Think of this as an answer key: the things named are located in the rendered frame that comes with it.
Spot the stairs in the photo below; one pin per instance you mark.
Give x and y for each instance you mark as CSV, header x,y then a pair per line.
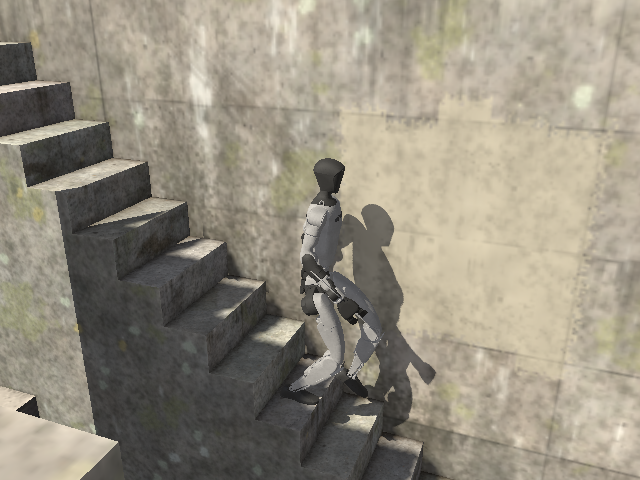
x,y
123,325

